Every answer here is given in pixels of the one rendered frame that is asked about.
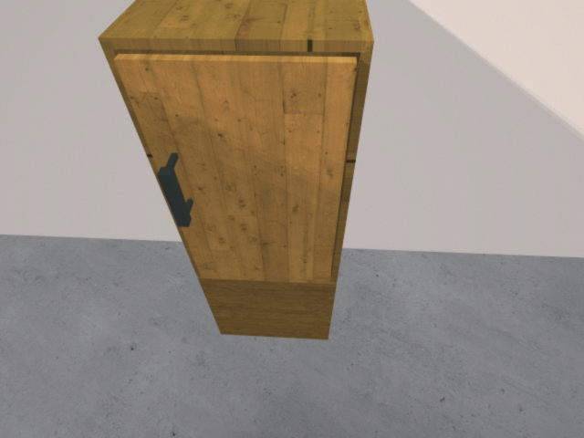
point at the cupboard door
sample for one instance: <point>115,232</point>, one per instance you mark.
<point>261,142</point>

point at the handle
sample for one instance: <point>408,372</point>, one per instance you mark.
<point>173,192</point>

